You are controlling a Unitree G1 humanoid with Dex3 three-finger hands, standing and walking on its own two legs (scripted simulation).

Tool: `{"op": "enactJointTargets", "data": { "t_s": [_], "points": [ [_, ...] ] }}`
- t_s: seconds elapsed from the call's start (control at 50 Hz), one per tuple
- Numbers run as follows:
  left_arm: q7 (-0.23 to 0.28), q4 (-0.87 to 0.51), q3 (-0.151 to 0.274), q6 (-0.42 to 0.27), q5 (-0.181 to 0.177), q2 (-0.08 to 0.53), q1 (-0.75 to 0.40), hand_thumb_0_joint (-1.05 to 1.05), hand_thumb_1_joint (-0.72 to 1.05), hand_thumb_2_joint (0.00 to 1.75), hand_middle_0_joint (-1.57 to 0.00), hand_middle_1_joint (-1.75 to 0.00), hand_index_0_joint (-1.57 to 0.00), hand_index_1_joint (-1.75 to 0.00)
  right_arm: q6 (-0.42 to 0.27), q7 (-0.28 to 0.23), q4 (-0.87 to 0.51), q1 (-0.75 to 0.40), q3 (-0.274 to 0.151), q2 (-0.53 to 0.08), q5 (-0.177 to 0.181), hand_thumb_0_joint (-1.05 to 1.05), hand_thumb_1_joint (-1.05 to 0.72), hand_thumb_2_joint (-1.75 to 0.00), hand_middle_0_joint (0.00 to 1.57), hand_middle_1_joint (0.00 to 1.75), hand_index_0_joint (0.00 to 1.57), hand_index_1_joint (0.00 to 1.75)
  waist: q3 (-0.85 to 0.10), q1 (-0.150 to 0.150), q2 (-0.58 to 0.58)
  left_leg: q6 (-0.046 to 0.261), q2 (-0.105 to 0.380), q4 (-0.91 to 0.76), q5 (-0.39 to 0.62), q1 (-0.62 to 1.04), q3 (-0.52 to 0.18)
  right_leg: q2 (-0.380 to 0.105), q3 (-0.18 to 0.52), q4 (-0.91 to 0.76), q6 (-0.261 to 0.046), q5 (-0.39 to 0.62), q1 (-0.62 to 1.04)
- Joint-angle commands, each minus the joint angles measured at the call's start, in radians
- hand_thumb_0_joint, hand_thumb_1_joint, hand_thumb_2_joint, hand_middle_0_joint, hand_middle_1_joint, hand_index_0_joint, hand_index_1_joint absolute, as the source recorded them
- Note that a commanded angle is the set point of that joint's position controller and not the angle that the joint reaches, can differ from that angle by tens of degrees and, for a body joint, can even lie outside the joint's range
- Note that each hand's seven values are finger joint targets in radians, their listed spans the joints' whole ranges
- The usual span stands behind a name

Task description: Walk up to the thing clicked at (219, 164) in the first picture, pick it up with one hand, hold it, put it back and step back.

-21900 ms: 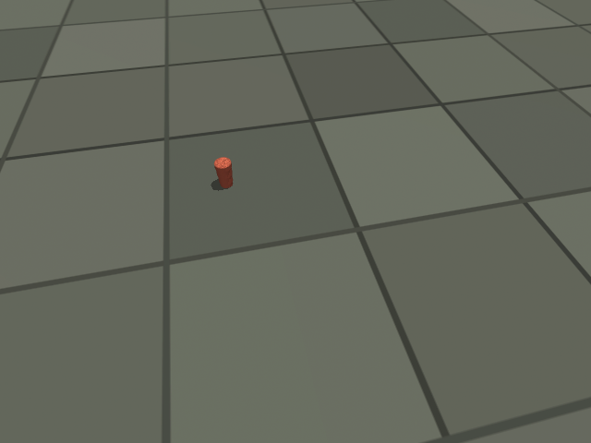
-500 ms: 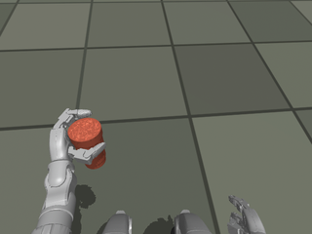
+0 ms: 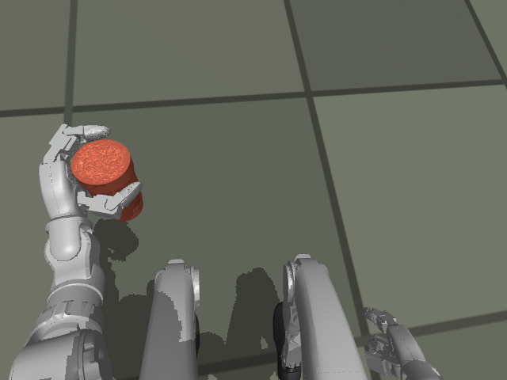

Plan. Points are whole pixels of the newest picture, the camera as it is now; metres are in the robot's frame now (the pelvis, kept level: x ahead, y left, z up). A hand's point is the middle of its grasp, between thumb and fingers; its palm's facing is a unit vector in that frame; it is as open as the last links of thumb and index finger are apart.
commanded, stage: crouch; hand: left
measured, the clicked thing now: (114, 186) +0.40 +0.22 -0.07
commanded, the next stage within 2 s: lower in 1.02 s
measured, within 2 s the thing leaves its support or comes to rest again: neither
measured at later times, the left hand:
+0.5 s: hand (129, 197) +0.43 +0.23 -0.21, palm faces +0.23 -0.97 -0.03, open 10.8 cm
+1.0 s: hand (136, 202) +0.44 +0.24 -0.28, palm faces +0.22 -0.98 -0.01, open 10.8 cm
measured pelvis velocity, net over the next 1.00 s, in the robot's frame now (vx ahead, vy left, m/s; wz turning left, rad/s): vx -0.03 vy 0.01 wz -0.11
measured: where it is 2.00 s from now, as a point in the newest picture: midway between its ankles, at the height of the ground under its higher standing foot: (237, 362)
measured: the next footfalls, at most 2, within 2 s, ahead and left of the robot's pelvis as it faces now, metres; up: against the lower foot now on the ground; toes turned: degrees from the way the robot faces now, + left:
none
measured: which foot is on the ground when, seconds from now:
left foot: down 0.00-1.00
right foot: down 0.00-1.00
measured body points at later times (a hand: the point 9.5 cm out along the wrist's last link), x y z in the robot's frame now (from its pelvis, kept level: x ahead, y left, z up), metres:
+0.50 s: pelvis -0.04 +0.00 -0.16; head +0.18 +0.05 +0.24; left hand +0.41 +0.28 -0.20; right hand +0.05 -0.28 -0.28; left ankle +0.06 +0.14 -0.48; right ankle +0.07 -0.14 -0.48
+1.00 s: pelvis -0.03 +0.01 -0.20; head +0.19 +0.09 +0.18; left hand +0.43 +0.29 -0.28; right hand +0.05 -0.27 -0.29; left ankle +0.06 +0.14 -0.48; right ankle +0.07 -0.14 -0.48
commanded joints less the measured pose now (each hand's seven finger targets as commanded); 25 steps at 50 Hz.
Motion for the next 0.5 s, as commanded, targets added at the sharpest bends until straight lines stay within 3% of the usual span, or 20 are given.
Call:
{"op": "enactJointTargets", "data": {
  "t_s": [0.0, 0.02, 0.08, 0.12, 0.14, 0.18, 0.2, 0.26, 0.32, 0.34, 0.4, 0.48],
  "points": [
    [-0.005, -0.147, 0.05, -0.1, 0.008, 0.201, -0.323, 0.0, 0.14, 1.22, -1.18, -1.35, -1.2, -1.34, -0.016, -0.007, -0.056, 0.106, -0.06, -0.197, -0.011, 0.0, -0.91, -0.91, 0.2, 0.3, 0.2, 0.3, -0.6, -0.026, 0.098, 0.045, -0.036, -0.112, 0.24, 0.29, 0.038, 0.037, -0.022, -0.107, -0.057, 0.22, 0.215],
    [-0.002, -0.137, 0.082, -0.108, 0.01, 0.231, -0.331, 0.0, 0.14, 1.21, -1.19, -1.35, -1.21, -1.34, -0.012, -0.005, -0.053, 0.105, -0.057, -0.203, -0.012, 0.0, -0.91, -0.91, 0.2, 0.3, 0.2, 0.3, -0.598, -0.02, 0.1, 0.042, -0.035, -0.103, 0.232, 0.28, 0.034, 0.037, -0.035, -0.078, -0.059, 0.211, 0.19],
    [-0.007, -0.103, 0.094, -0.124, 0.01, 0.238, -0.365, 0.0, 0.13, 1.23, -1.21, -1.37, -1.23, -1.37, -0.01, 0.003, -0.042, 0.093, -0.044, -0.208, -0.021, 0.0, -0.91, -0.91, 0.2, 0.3, 0.2, 0.3, -0.599, -0.027, 0.129, 0.04, -0.033, -0.034, 0.219, 0.235, 0.037, 0.038, -0.042, -0.003, -0.06, 0.2, 0.114],
    [-0.009, -0.125, 0.105, -0.139, 0.021, 0.276, -0.441, 0.0, 0.12, 1.24, -1.21, -1.38, -1.23, -1.38, -0.007, 0.007, -0.036, 0.107, -0.037, -0.213, -0.031, 0.0, -0.92, -0.91, 0.2, 0.3, 0.2, 0.3, -0.648, -0.037, 0.16, 0.038, -0.033, 0.007, 0.243, 0.225, 0.038, 0.037, -0.045, 0.042, -0.06, 0.222, 0.099],
    [-0.01, -0.065, 0.11, -0.136, 0.026, 0.268, -0.417, 0.0, 0.11, 1.23, -1.21, -1.37, -1.22, -1.37, -0.003, 0.011, -0.03, 0.106, -0.036, -0.217, -0.033, 0.0, -0.92, -0.91, 0.2, 0.3, 0.2, 0.3, -0.621, -0.037, 0.16, 0.036, -0.03, 0.017, 0.238, 0.218, 0.036, 0.037, -0.054, 0.063, -0.061, 0.211, 0.064],
    [-0.012, -0.073, 0.11, -0.142, 0.038, 0.293, -0.471, 0.0, 0.08, 1.23, -1.2, -1.36, -1.22, -1.36, 0.001, 0.013, -0.024, 0.107, -0.031, -0.221, -0.039, 0.0, -0.92, -0.91, 0.2, 0.3, 0.2, 0.3, -0.618, -0.052, 0.179, 0.035, -0.032, 0.049, 0.194, 0.172, 0.043, 0.037, -0.054, 0.093, -0.06, 0.187, 0.044],
    [-0.01, -0.058, 0.143, -0.141, 0.039, 0.328, -0.458, 0.0, 0.1, 1.23, -1.19, -1.36, -1.2, -1.36, 0.003, 0.013, -0.021, 0.105, -0.03, -0.224, -0.04, 0.0, -0.92, -0.91, 0.2, 0.3, 0.2, 0.3, -0.627, -0.039, 0.17, 0.037, -0.032, 0.07, 0.181, 0.152, 0.051, 0.039, -0.054, 0.104, -0.058, 0.177, 0.044],
    [-0.017, -0.057, 0.147, -0.139, 0.043, 0.346, -0.509, 0.0, 0.1, 1.23, -1.19, -1.36, -1.2, -1.37, 0.009, 0.017, -0.024, 0.104, -0.023, -0.234, -0.045, 0.0, -0.91, -0.91, 0.2, 0.3, 0.2, 0.3, -0.623, -0.059, 0.184, 0.037, -0.034, 0.106, 0.127, 0.101, 0.053, 0.04, -0.063, 0.143, -0.055, 0.145, 0.013],
    [-0.024, -0.031, 0.168, -0.128, 0.049, 0.388, -0.516, 0.0, 0.1, 1.22, -1.17, -1.35, -1.18, -1.35, 0.016, 0.017, -0.025, 0.086, -0.015, -0.243, -0.046, 0.0, -0.91, -0.91, 0.2, 0.3, 0.2, 0.3, -0.568, -0.06, 0.175, 0.043, -0.035, 0.142, 0.055, 0.02, 0.059, 0.042, -0.071, 0.169, -0.051, 0.087, -0.033],
    [-0.028, 0.0, 0.162, -0.124, 0.048, 0.374, -0.507, 0.0, 0.11, 1.23, -1.16, -1.36, -1.18, -1.35, 0.017, 0.018, -0.023, 0.086, -0.01, -0.244, -0.047, 0.0, -0.9, -0.91, 0.2, 0.3, 0.2, 0.3, -0.55, -0.072, 0.163, 0.045, -0.037, 0.159, 0.042, -0.012, 0.06, 0.044, -0.075, 0.18, -0.048, 0.078, -0.033],
    [-0.04, -0.002, 0.193, -0.121, 0.045, 0.43, -0.524, 0.0, 0.12, 1.22, -1.15, -1.34, -1.17, -1.33, 0.018, 0.019, -0.04, 0.075, 0.003, -0.261, -0.051, 0.0, -0.9, -0.91, 0.2, 0.3, 0.2, 0.3, -0.548, -0.074, 0.148, 0.051, -0.039, 0.205, 0.018, -0.068, 0.058, 0.046, -0.081, 0.208, -0.042, 0.065, -0.041],
    [-0.044, 0.022, 0.177, -0.112, 0.043, 0.421, -0.538, 0.0, 0.13, 1.21, -1.14, -1.33, -1.16, -1.32, 0.022, 0.02, -0.034, 0.075, 0.022, -0.271, -0.061, 0.0, -0.89, -0.9, 0.2, 0.3, 0.2, 0.3, -0.507, -0.096, 0.137, 0.054, -0.039, 0.258, 0.007, -0.131, 0.053, 0.052, -0.088, 0.238, -0.038, 0.067, -0.058]
  ]
}}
